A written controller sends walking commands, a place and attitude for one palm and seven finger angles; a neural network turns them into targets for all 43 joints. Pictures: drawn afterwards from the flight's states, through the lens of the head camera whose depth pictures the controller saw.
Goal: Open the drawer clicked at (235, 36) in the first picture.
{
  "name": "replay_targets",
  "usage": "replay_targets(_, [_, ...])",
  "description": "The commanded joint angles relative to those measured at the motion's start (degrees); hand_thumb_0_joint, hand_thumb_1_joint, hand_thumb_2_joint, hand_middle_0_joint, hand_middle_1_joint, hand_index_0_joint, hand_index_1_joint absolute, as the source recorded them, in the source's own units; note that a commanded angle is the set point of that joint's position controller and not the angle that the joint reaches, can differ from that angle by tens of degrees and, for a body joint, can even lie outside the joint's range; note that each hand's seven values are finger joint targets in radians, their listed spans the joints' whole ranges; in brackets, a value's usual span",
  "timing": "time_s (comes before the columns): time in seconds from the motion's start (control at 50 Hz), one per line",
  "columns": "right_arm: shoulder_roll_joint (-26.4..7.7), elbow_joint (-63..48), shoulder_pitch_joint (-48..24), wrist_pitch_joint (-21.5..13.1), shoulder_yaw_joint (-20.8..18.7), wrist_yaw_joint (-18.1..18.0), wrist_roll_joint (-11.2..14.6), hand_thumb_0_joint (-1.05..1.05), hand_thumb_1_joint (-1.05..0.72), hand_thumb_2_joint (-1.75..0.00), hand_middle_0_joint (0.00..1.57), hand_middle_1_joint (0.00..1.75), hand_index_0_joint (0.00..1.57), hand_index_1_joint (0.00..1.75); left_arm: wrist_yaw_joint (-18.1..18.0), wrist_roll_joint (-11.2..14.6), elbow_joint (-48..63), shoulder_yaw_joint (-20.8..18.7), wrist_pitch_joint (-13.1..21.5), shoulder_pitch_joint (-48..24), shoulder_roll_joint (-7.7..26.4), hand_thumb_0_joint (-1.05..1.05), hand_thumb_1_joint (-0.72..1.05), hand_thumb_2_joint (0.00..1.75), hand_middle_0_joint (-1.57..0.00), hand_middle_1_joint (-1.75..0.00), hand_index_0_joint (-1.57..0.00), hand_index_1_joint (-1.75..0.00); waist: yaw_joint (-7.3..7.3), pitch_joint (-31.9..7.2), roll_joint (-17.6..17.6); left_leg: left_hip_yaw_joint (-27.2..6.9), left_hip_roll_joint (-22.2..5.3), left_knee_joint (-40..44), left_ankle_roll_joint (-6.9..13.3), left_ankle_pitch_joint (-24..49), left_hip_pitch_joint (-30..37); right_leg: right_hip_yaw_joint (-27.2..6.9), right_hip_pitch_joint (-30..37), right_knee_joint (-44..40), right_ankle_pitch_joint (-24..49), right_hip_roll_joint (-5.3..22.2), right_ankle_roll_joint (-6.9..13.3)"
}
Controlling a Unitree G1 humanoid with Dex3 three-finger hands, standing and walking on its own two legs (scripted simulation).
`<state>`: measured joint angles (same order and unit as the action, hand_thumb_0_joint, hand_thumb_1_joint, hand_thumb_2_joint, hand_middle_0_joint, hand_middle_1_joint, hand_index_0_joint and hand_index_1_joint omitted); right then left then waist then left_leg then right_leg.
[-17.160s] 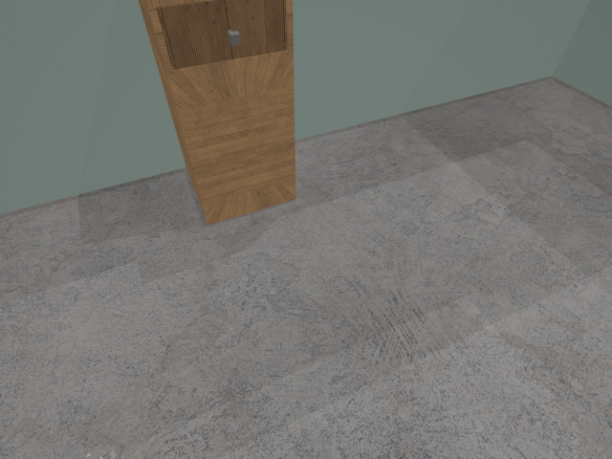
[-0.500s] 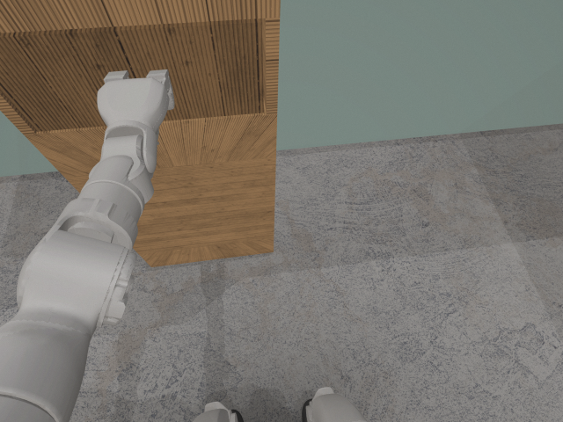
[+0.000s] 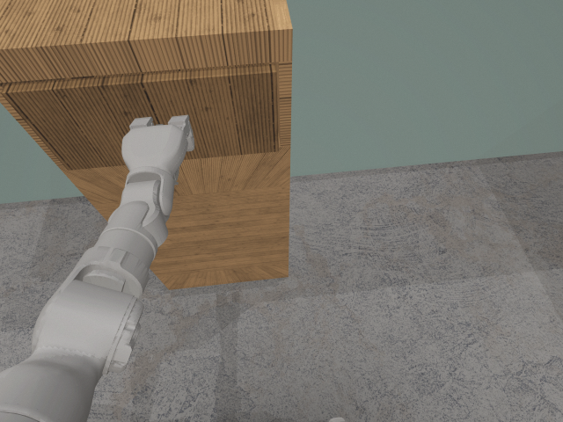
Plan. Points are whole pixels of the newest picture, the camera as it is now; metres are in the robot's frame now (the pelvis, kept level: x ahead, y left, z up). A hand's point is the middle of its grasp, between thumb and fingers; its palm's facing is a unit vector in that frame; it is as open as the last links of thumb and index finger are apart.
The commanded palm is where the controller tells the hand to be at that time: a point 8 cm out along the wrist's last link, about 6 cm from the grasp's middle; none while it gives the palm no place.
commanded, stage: pull the drawer open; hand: left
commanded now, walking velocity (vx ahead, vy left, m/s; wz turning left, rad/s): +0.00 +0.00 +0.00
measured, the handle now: (158, 144) +0.53 +0.16 +0.06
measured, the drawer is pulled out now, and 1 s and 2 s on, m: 0.02 0.05 0.15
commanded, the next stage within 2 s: none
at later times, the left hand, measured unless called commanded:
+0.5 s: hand (168, 171) +0.50 +0.14 +0.03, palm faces -0.04 -0.01 -1.00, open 6.1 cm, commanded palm +0.46 +0.14 +0.09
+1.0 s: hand (165, 189) +0.46 +0.14 +0.03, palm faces -0.04 +0.00 -1.00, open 6.0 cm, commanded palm +0.46 +0.14 +0.09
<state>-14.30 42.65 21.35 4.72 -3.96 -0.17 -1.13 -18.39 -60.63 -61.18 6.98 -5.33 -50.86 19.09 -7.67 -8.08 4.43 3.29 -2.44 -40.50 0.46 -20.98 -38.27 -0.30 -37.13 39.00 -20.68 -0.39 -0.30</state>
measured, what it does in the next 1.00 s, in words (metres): stands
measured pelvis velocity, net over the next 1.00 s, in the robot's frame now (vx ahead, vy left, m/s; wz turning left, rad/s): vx -0.02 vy -0.01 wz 0.04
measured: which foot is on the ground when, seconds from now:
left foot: down 0.00-1.00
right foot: down 0.00-1.00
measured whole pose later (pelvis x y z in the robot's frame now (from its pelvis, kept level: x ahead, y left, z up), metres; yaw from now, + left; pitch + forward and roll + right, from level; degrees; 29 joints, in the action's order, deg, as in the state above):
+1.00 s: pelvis -0.02 -0.01 +0.00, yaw +2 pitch +17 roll +0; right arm -14.3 41.2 14.3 3.1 -3.8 -1.6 -0.9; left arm -20.3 -61.1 -63.4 11.5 -5.2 -51.8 16.2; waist -5.7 -7.2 3.3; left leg 1.3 -1.4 -41.4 0.0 -19.8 -38.2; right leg 1.5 -36.8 41.1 -20.9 0.5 0.2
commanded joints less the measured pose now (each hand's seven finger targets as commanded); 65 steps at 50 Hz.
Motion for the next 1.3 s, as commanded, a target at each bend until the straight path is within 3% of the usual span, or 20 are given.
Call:
replay_targets(0.0, [-9.3,-0.5,8.6,-1.1,-3.2,-1.4,-0.4,0.00,-0.90,-0.90,0.20,0.30,0.20,0.30,-4.5,-1.5,9.0,-2.9,1.0,-37.2,14.1,0.00,0.90,0.90,-0.40,-1.35,-0.40,-1.35,-4.34,-22.5,-3.8,-1.3,3.3,-0.6,1.8,28.1,14.9,1.6,8.3,-1.9,28.7,-2.7,1.1])
replay_targets(0.04, [-8.9,-0.6,8.4,-1.2,-3.1,-1.6,-0.8,0.00,-0.90,-0.90,0.20,0.30,0.20,0.30,-4.9,-1.8,9.3,-3.0,0.8,-38.9,14.5,0.00,0.90,0.90,-0.40,-1.35,-0.40,-1.35,-4.26,-26.2,-0.6,-1.3,3.4,-1.6,1.6,30.6,16.4,1.3,8.6,-0.9,30.4,-2.4,1.1])
replay_targets(0.08, [-8.5,-0.8,8.4,-1.3,-3.1,-1.5,-0.9,0.00,-0.90,-0.90,0.20,0.30,0.20,0.30,-4.8,-1.3,8.2,-1.0,0.6,-39.1,11.2,0.00,0.90,0.90,-0.40,-1.35,-0.40,-1.35,-4.89,-26.1,-0.6,-1.7,3.3,-2.2,1.5,31.4,17.3,1.7,6.8,-0.6,29.5,-2.6,1.1])
replay_targets(0.14, [-8.4,-1.3,8.5,-1.6,-3.2,-1.5,-1.0,0.00,-0.90,-0.90,0.20,0.30,0.20,0.30,-4.6,-0.9,9.2,-1.5,1.4,-41.2,11.7,0.00,0.90,0.90,-0.40,-1.35,-0.40,-1.35,-5.29,-28.7,-0.8,-1.7,3.3,-3.2,1.7,31.3,17.4,1.3,7.3,-0.1,30.0,-2.5,0.8])
replay_targets(0.26, [-8.6,-1.4,8.6,-1.9,-2.9,-1.6,-0.6,0.00,-0.90,-0.90,0.20,0.30,0.20,0.30,-4.2,-0.9,5.9,-1.3,1.4,-40.3,11.7,0.00,0.90,0.90,-0.40,-1.35,-0.40,-1.35,-5.35,-26.8,-1.0,-2.1,3.4,-2.9,1.7,26.7,14.7,1.4,5.8,-0.3,26.2,-2.7,1.0])
replay_targets(0.32, [-8.6,-1.6,8.7,-2.1,-2.9,-1.4,-0.7,0.00,-0.90,-0.90,0.20,0.30,0.20,0.30,-4.1,-0.6,6.8,-1.1,1.9,-39.7,10.8,0.00,0.90,0.90,-0.40,-1.35,-0.40,-1.35,-4.94,-28.2,-1.0,-2.1,3.4,-2.7,1.8,26.4,15.2,1.4,6.6,-0.5,25.7,-2.8,1.2])
replay_targets(0.48, [-8.3,-3.3,7.4,-1.5,-3.1,-0.7,0.1,0.00,-0.90,-0.90,0.20,0.30,0.20,0.30,-2.5,0.6,8.4,-2.2,2.6,-23.4,9.7,0.00,0.90,0.90,-0.40,-1.35,-0.40,-1.35,0.26,-27.2,-2.7,-1.2,3.1,0.1,1.7,26.4,14.5,1.7,12.0,-1.5,26.7,-3.0,1.6])
replay_targets(0.58, [-8.2,-4.0,5.5,-1.1,-3.6,0.1,0.3,0.00,-0.90,-0.90,0.20,0.30,0.20,0.30,-2.2,1.3,15.0,0.2,2.8,-15.2,4.9,0.00,0.90,0.90,-0.40,-1.35,-0.40,-1.35,1.79,-24.7,-4.0,-1.0,2.6,1.6,1.7,30.8,17.4,2.5,13.0,-2.5,28.7,-3.2,1.7])
replay_targets(0.62, [-8.4,-4.3,4.5,-0.7,-3.6,0.1,0.4,0.00,-0.90,-0.90,0.20,0.30,0.20,0.30,-2.4,1.2,16.9,-1.2,2.3,-12.6,6.6,0.00,0.90,0.90,-0.40,-1.35,-0.40,-1.35,2.69,-24.5,-4.8,-0.9,2.8,2.1,1.7,31.7,17.8,2.3,14.8,-2.8,29.9,-3.1,1.8])
replay_targets(0.64, [-8.1,-4.5,3.9,-0.7,-3.6,0.1,0.5,0.00,-0.90,-0.90,0.20,0.30,0.20,0.30,-2.4,1.0,18.7,0.0,2.1,-11.6,5.3,0.00,0.90,0.90,-0.40,-1.35,-0.40,-1.35,2.79,-23.9,-4.1,-0.8,2.7,2.3,1.7,32.2,18.2,2.4,14.6,-2.8,30.1,-3.0,1.8])
replay_targets(0.68, [-7.9,-4.9,2.9,-0.6,-3.8,0.3,0.6,0.00,-0.90,-0.90,0.20,0.30,0.20,0.30,-2.5,1.2,20.9,0.6,1.6,-9.0,3.5,0.00,0.90,0.90,-0.40,-1.35,-0.40,-1.35,2.83,-22.8,-5.6,-0.9,2.5,2.4,1.8,34.1,19.9,2.6,14.6,-3.2,30.8,-3.1,1.7])
replay_targets(0.74, [-8.5,-1.2,3.9,-0.8,-3.2,-1.2,0.7,0.00,-0.90,-0.90,0.20,0.30,0.20,0.30,-4.4,-1.1,15.2,2.2,0.8,-31.6,7.0,0.00,0.90,0.90,-0.40,-1.35,-0.40,-1.35,-3.29,-14.6,-6.7,-1.3,3.0,2.7,1.7,23.4,16.0,2.2,7.6,-4.4,23.6,-2.8,1.4])
replay_targets(0.78, [-8.4,-1.2,3.9,-1.4,-2.9,-1.6,0.5,0.00,-0.90,-0.90,0.20,0.30,0.20,0.30,-5.3,-1.6,11.8,0.2,-0.1,-29.4,8.5,0.00,0.90,0.90,-0.40,-1.35,-0.40,-1.35,-2.12,-17.0,-5.5,-1.3,3.4,2.7,1.7,21.9,16.4,2.0,7.7,-4.0,21.4,-2.6,1.8])
replay_targets(0.82, [-7.8,-1.7,3.6,-1.6,-2.9,-1.8,0.0,0.00,-0.90,-0.90,0.20,0.30,0.20,0.30,-5.5,-1.4,14.4,1.3,0.3,-33.8,7.3,0.00,0.90,0.90,-0.40,-1.35,-0.40,-1.35,-2.20,-22.1,-2.7,-1.2,3.6,1.6,1.6,25.5,19.1,1.7,8.8,-2.9,24.3,-2.5,1.8])
replay_targets(0.88, [-7.3,-2.3,3.5,-1.7,-2.9,-1.9,-0.2,0.00,-0.90,-0.90,0.20,0.30,0.20,0.30,-5.3,-0.7,13.6,2.7,0.9,-34.4,4.7,0.00,0.90,0.90,-0.40,-1.35,-0.40,-1.35,-2.75,-24.6,-2.1,-1.5,3.5,0.2,1.4,27.5,20.4,1.9,7.8,-1.9,25.3,-2.5,1.6])
replay_targets(0.92, [-7.4,-2.5,3.4,-1.7,-2.8,-2.0,-0.2,0.00,-0.90,-0.90,0.20,0.30,0.20,0.30,-5.2,-0.4,11.5,2.0,1.0,-33.9,5.1,0.00,0.90,0.90,-0.40,-1.35,-0.40,-1.35,-3.08,-24.1,-4.6,-1.8,3.6,-0.2,1.6,26.1,18.9,1.9,7.8,-1.8,24.7,-2.6,1.4])
replay_targets(1.0, [-7.4,-3.1,3.1,-2.1,-2.4,-2.1,0.1,0.00,-0.90,-0.90,0.20,0.30,0.20,0.30,-5.5,-0.5,9.7,2.7,1.0,-33.5,4.6,0.00,0.90,0.90,-0.40,-1.35,-0.40,-1.35,-3.13,-22.3,-4.2,-1.6,3.9,0.0,1.7,21.7,16.0,1.7,7.1,-2.0,22.1,-2.4,1.4])
replay_targets(1.06, [-7.5,-3.0,3.7,-2.2,-2.5,-2.1,0.0,0.00,-0.90,-0.90,0.20,0.30,0.20,0.30,-5.7,-0.8,10.1,0.9,1.2,-34.7,7.1,0.00,0.90,0.90,-0.40,-1.35,-0.40,-1.35,-3.13,-23.6,-3.6,-1.7,3.8,-0.4,1.8,21.4,15.9,1.6,7.0,-1.7,21.7,-2.4,1.4])
replay_targets(1.2, [-7.7,-2.3,4.7,-2.8,-2.4,-2.1,0.2,0.00,-0.90,-0.90,0.20,0.30,0.20,0.30,-5.7,-0.5,9.1,3.0,0.8,-36.4,5.3,0.00,0.90,0.90,-0.40,-1.35,-0.40,-1.35,-3.62,-22.9,-2.9,-2.0,3.8,0.6,1.8,17.3,14.5,1.6,5.7,-2.4,17.4,-2.6,1.5])
replay_targets(1.28, [-7.5,-3.0,4.5,-2.7,-2.6,-1.7,0.3,0.00,-0.90,-0.90,0.20,0.30,0.20,0.30,-4.6,0.5,9.5,1.7,1.5,-28.4,4.9,0.00,0.90,0.90,-0.40,-1.35,-0.40,-1.35,-0.80,-24.0,-3.4,-1.5,3.7,1.6,1.8,18.4,15.0,1.6,9.0,-2.9,18.5,-2.8,1.8])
